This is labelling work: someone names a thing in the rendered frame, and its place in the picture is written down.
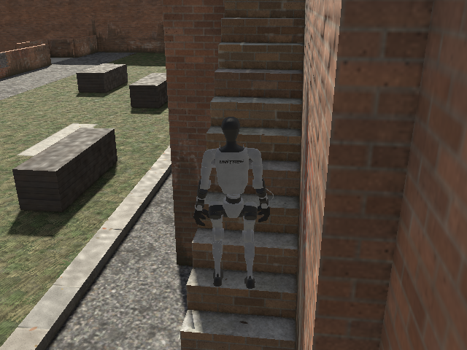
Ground stairs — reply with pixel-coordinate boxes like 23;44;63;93
180;0;305;350

